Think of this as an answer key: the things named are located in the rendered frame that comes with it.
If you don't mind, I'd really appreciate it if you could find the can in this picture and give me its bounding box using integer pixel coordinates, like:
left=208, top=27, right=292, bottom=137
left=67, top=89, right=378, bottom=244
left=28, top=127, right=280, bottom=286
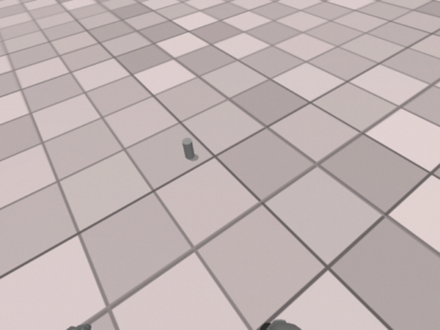
left=182, top=138, right=195, bottom=160

